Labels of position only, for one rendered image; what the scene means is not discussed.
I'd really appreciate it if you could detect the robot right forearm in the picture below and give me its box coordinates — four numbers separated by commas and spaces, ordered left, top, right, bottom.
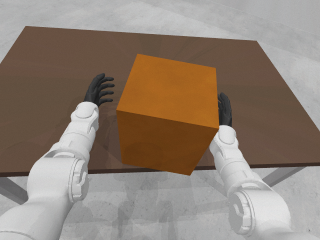
209, 125, 291, 226

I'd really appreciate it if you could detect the right robot hand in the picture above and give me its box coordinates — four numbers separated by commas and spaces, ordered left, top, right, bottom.
217, 92, 232, 127

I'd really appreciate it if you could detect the carton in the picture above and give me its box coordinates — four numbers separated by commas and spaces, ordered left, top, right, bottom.
116, 54, 220, 176

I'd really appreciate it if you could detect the robot left forearm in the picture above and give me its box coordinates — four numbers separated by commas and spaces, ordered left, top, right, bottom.
27, 101, 99, 197

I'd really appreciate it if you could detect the left robot upper arm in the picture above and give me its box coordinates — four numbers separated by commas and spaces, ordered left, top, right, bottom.
0, 157, 89, 240

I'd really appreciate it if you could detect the table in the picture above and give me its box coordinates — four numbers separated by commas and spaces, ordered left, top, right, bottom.
0, 26, 320, 205

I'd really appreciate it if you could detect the left robot hand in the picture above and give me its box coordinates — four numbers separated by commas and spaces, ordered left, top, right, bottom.
83, 73, 115, 107

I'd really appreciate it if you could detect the right robot upper arm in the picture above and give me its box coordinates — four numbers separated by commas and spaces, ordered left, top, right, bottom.
228, 189, 320, 240

